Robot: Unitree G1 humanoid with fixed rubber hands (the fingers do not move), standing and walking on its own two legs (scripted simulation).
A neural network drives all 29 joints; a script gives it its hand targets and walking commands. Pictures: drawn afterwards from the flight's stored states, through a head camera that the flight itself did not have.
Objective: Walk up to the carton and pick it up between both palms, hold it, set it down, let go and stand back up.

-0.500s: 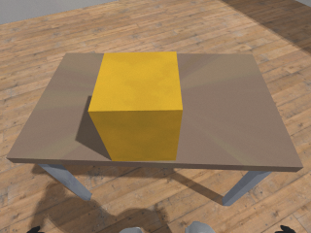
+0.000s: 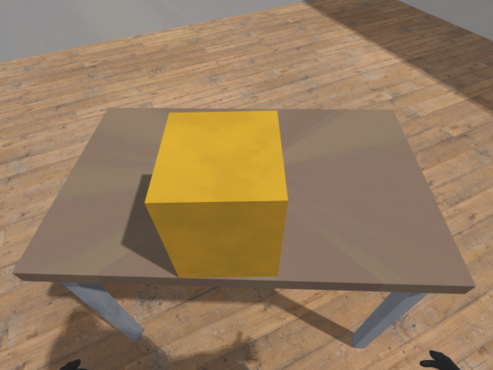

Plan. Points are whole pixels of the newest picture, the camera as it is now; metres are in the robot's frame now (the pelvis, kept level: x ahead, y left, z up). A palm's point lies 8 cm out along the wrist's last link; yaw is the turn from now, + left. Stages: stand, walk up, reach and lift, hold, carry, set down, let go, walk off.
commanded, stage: walk up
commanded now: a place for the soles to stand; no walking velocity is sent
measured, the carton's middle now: (225, 198) +0.42 +0.06 +0.02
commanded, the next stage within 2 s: none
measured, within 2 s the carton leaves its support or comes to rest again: neither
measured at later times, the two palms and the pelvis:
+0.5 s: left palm out of the picture +0.10 +0.32 -0.08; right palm out of the picture +0.12 -0.31 -0.09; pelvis +0.00 +0.00 +0.01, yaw -1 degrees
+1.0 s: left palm out of the picture +0.03 +0.46 -0.11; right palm out of the picture +0.06 -0.21 -0.11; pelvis -0.03 +0.11 -0.01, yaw -1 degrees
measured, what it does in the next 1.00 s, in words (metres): steps to the left: left foot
